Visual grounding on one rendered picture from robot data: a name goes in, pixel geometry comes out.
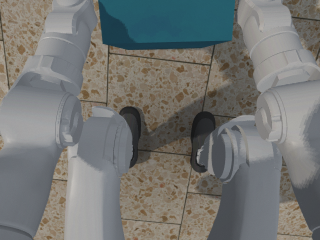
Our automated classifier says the left robot upper arm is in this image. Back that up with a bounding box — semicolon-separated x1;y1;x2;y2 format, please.
0;85;84;240

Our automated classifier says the carton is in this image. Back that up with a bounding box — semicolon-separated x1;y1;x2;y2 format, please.
98;0;235;50

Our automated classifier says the robot right thigh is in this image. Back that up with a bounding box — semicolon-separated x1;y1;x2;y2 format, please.
207;125;281;240

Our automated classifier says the robot left forearm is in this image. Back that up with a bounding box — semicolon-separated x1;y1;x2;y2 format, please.
0;0;98;136

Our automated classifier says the left robot foot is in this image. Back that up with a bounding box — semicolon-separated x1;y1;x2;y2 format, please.
119;106;141;168

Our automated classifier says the robot right forearm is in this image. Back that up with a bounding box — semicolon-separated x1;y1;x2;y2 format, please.
235;0;320;93

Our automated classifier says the right robot upper arm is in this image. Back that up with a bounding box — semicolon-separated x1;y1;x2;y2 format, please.
254;79;320;240

